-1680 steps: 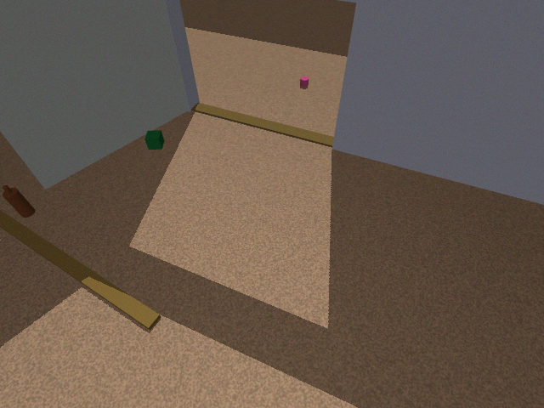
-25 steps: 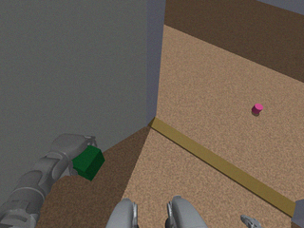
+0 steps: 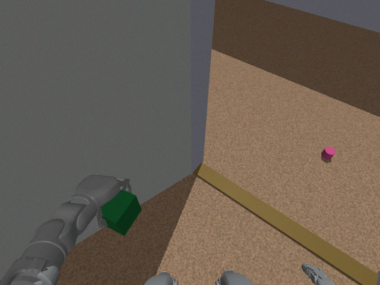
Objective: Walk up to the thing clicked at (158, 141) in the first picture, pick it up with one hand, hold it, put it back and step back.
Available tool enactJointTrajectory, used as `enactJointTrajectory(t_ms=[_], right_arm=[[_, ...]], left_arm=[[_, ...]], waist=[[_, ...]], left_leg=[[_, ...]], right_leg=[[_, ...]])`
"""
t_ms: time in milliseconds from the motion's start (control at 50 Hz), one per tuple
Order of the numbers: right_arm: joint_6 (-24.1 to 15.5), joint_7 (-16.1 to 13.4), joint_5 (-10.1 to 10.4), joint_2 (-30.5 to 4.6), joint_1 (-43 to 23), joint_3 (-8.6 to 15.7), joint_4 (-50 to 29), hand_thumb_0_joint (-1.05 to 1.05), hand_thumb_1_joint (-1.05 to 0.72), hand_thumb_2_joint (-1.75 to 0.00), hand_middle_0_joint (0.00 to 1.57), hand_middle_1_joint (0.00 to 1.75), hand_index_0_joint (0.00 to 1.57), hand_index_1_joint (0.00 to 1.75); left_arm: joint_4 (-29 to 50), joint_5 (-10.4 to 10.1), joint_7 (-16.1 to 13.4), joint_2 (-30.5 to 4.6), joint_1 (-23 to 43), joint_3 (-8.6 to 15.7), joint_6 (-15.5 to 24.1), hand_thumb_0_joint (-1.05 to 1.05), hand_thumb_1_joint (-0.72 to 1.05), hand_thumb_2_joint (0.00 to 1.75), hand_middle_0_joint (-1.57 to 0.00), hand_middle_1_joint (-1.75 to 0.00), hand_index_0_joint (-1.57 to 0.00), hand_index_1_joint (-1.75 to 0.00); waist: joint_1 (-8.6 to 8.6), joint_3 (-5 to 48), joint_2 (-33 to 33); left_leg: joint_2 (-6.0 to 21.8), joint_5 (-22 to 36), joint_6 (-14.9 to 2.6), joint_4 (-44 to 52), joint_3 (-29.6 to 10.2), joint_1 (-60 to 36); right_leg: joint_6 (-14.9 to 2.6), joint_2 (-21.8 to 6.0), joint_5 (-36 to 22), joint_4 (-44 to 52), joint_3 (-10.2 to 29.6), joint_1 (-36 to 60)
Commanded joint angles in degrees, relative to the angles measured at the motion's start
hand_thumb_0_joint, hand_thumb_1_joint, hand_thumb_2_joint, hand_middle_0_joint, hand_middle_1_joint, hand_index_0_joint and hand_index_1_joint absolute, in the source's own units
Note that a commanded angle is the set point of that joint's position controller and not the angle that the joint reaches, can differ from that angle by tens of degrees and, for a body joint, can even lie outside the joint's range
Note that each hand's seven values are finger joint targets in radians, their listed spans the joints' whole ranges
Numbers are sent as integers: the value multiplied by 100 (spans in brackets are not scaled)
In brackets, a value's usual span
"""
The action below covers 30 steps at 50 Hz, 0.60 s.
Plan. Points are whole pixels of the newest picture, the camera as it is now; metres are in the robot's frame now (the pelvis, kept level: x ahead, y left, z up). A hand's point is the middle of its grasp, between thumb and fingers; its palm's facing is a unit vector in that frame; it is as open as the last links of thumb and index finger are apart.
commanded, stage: hold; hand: left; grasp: from above
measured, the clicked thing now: (117, 209) +0.31 +0.20 -0.10
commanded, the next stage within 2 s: crouch in 1.90 s
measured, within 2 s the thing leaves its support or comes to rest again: neither
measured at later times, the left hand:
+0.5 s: hand (104, 197) +0.31 +0.21 -0.03, palm faces -0.50 +0.02 -0.87, open 10.2 cm
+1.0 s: hand (104, 199) +0.30 +0.20 -0.01, palm faces -0.49 +0.03 -0.87, open 10.3 cm
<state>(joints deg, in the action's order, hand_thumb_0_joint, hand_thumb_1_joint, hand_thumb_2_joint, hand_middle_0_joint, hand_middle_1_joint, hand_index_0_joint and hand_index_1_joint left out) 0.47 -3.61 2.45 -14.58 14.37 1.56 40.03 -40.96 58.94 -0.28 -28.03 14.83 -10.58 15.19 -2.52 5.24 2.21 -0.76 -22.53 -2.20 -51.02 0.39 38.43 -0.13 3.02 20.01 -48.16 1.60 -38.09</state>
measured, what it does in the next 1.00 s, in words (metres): stands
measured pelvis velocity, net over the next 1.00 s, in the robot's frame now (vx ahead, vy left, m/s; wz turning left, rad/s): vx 0.01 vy -0.01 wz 0.00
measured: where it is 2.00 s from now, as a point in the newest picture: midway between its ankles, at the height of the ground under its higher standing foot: outside the picture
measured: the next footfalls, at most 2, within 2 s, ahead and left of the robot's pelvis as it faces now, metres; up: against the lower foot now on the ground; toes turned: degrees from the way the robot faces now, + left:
none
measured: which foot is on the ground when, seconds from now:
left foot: down 0.00-1.00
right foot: down 0.00-1.00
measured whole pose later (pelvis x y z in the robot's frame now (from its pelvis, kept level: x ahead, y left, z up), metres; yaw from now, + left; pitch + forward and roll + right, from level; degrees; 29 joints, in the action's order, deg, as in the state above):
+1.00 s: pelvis +0.01 -0.01 +0.03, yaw +0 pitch +4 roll +0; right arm 3.3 -5.4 3.6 -14.9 11.4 1.1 39.1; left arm -31.7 56.8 4.9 -27.6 10.6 -12.1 13.3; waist -1.0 2.6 3.0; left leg -1.2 -18.2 -1.7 -38.2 0.7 23.9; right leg -0.7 2.5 16.6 -37.3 2.4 -24.5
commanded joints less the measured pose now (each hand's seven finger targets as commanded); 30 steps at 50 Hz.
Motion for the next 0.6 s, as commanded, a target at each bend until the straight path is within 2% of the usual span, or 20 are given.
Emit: enactJointTrajectory(t_ms=[0, 100, 120, 240, 260, 300, 320, 340, 360, 420, 440, 460, 540, 560, 580], right_arm=[[-206, -44, -18, -834, -57, 285, -558, 0, -91, -90, 20, 30, 20, 30], [-179, -49, -9, -863, -65, 322, -527, 0, -90, -90, 20, 30, 20, 30], [-169, -41, -4, -847, -77, 313, -510, 0, -90, -90, 20, 30, 20, 30], [-117, -66, 30, -850, -250, 299, -633, 0, -90, -90, 20, 30, 20, 30], [-116, -72, 34, -832, -261, 286, -634, 0, -90, -90, 20, 30, 20, 30], [-105, -83, 33, -840, -281, 287, -643, 0, -90, -90, 20, 30, 20, 30], [-95, -93, 35, -841, -295, 275, -652, 0, -90, -90, 20, 30, 20, 30], [-90, -102, 42, -861, -296, 295, -664, 0, -90, -90, 20, 30, 20, 30], [-84, -106, 34, -829, -315, 272, -653, 0, -90, -90, 20, 30, 20, 30], [-67, -117, 33, -824, -365, 255, -693, 0, -90, -90, 20, 30, 20, 30], [-63, -121, 40, -830, -393, 252, -721, 0, -90, -90, 20, 30, 20, 30], [-64, -118, 42, -830, -383, 249, -714, 0, -90, -90, 20, 30, 20, 30], [-49, -130, 43, -838, -440, 259, -758, 0, -90, -90, 20, 30, 20, 30], [-53, -125, 37, -840, -439, 253, -734, 0, -90, -90, 20, 30, 20, 30], [-49, -131, 43, -831, -474, 252, -759, 0, -90, -90, 20, 30, 20, 30]], left_arm=[[1360, -145, -317, -1317, 2081, 720, 51, 0, 64, 86, -100, -64, -100, -64], [1475, -103, -313, -1369, 2010, 762, 12, 0, 65, 89, -102, -63, -101, -63], [1408, -122, -271, -1280, 1922, 685, -13, 0, 65, 88, -101, -63, -101, -64], [1480, -210, -121, -1231, 1786, 656, -102, 0, 67, 91, -103, -63, -102, -64], [1526, -204, -81, -1204, 1771, 602, -117, 0, 67, 89, -103, -62, -102, -63], [1533, -228, 0, -1237, 1642, 652, -143, 0, 67, 89, -102, -63, -102, -63], [1543, -226, 48, -1223, 1596, 603, -140, 0, 65, 88, -101, -62, -101, -63], [1722, -262, 74, -1333, 1717, 708, -113, 0, 65, 88, -101, -62, -101, -63], [1651, -257, 107, -1271, 1621, 665, -120, 0, 64, 86, -99, -62, -99, -62], [1760, -279, 140, -1261, 1744, 643, -101, 0, 64, 88, -100, -62, -100, -63], [1817, -317, 127, -1333, 1717, 750, -85, 0, 65, 87, -100, -64, -100, -64], [1845, -316, 128, -1327, 1725, 740, -71, 0, 64, 90, -102, -61, -100, -62], [1968, -265, 98, -1346, 1739, 782, -45, 0, 65, 89, -101, -64, -100, -64], [1965, -267, 96, -1334, 1804, 768, -39, 0, 63, 90, -99, -64, -99, -64], [1887, -233, 84, -1342, 1695, 785, -58, 0, 64, 91, -101, -63, -100, -64]], waist=[[6, 1687, 292], [60, 1824, 212], [53, 1767, 180], [88, 1488, 25], [86, 1492, 59], [135, 1454, 49], [111, 1427, -15], [133, 1499, -10], [93, 1457, 13], [99, 1425, 108], [130, 1390, 117], [118, 1456, 197], [159, 1430, 180], [118, 1416, 209], [174, 1383, 193]], left_leg=[[3, 1054, 152, 966, -173, -1478], [-9, 1586, 155, 1029, -160, -1728], [15, 1712, 165, 1062, -188, -1752], [-42, 1469, 122, 1278, -122, -1817], [-54, 1547, 124, 1285, -115, -1820], [-52, 1662, 125, 1327, -113, -1876], [-55, 1715, 112, 1327, -115, -1877], [-55, 1742, 112, 1355, -111, -1932], [-47, 1774, 116, 1362, -112, -1937], [-43, 1736, 117, 1401, -119, -1961], [-54, 1662, 113, 1432, -109, -1948], [-36, 1705, 136, 1469, -122, -2022], [-23, 1742, 141, 1510, -147, -2118], [-9, 1702, 151, 1522, -158, -2115], [-29, 1699, 141, 1533, -150, -2097]], right_leg=[[-178, 44, -716, 798, -77, 628], [-169, 40, -1141, 872, -63, 948], [-173, 41, -1192, 864, -82, 942], [-143, 29, -1102, 1186, -31, 1231], [-138, 23, -1177, 1196, -10, 1305], [-143, 28, -1262, 1227, -11, 1339], [-135, 34, -1327, 1243, 1, 1376], [-135, 31, -1347, 1264, 5, 1464], [-137, 31, -1368, 1251, 5, 1422], [-142, 28, -1322, 1281, 8, 1424], [-136, 13, -1255, 1318, 18, 1464], [-158, 23, -1255, 1280, 12, 1458], [-163, 29, -1250, 1317, -12, 1461], [-160, 27, -1198, 1317, -8, 1429], [-157, 27, -1220, 1345, -8, 1432]])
